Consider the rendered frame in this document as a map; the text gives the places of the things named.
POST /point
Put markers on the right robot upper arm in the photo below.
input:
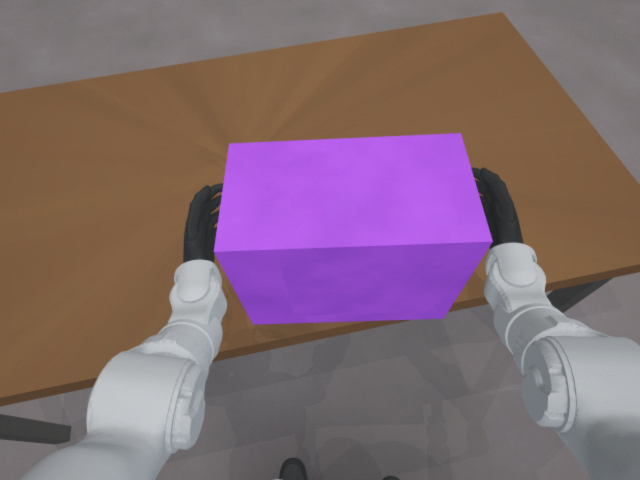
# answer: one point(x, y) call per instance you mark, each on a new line
point(587, 390)

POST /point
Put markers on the left robot forearm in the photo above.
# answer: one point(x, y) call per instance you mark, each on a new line
point(194, 328)

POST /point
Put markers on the carton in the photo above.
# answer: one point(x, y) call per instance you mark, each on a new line
point(350, 229)

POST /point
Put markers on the right robot forearm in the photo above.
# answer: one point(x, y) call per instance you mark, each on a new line
point(515, 289)

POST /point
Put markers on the left robot upper arm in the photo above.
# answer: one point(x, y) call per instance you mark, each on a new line
point(146, 407)

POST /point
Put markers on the robot left foot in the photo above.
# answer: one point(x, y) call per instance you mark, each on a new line
point(293, 469)

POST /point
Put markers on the right robot hand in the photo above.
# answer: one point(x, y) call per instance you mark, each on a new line
point(498, 207)

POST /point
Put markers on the table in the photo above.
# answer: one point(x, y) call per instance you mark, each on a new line
point(97, 177)

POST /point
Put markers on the left robot hand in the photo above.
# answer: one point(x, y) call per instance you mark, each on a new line
point(200, 234)

